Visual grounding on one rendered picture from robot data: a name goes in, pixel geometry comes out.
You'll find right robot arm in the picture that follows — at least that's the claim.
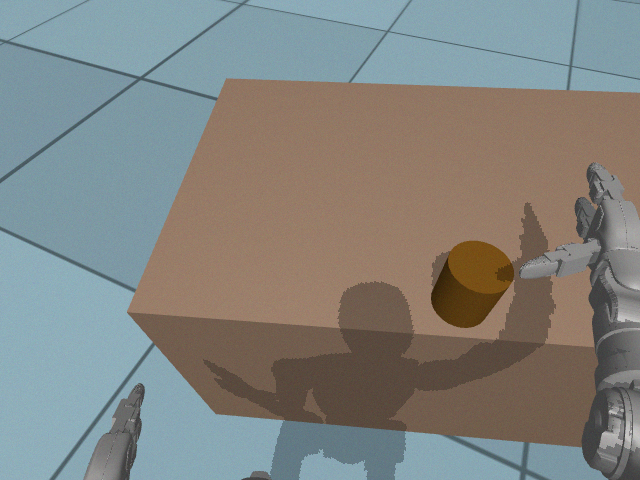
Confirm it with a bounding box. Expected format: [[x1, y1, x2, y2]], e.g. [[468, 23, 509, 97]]
[[582, 249, 640, 480]]

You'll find can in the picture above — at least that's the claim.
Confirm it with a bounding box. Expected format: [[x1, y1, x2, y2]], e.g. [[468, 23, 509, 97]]
[[431, 241, 514, 328]]

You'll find right robot hand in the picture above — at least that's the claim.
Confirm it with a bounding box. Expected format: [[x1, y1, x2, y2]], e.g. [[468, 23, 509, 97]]
[[519, 163, 640, 279]]

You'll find left robot hand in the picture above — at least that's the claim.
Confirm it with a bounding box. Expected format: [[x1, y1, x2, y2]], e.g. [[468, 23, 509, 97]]
[[83, 383, 145, 480]]

